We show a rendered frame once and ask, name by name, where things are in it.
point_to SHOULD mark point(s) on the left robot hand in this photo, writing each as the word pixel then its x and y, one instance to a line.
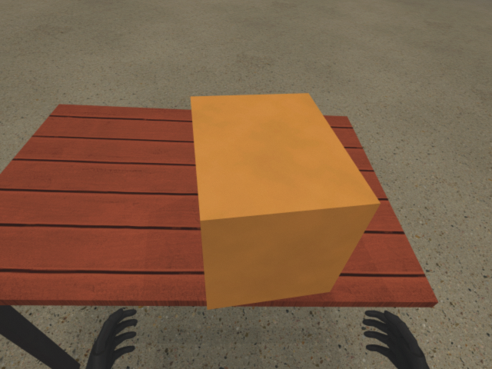
pixel 103 353

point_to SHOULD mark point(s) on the right robot hand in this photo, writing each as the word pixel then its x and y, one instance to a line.
pixel 403 350

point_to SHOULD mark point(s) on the carton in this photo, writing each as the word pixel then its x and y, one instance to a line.
pixel 282 205

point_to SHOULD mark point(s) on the table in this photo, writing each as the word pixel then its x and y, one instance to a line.
pixel 100 208

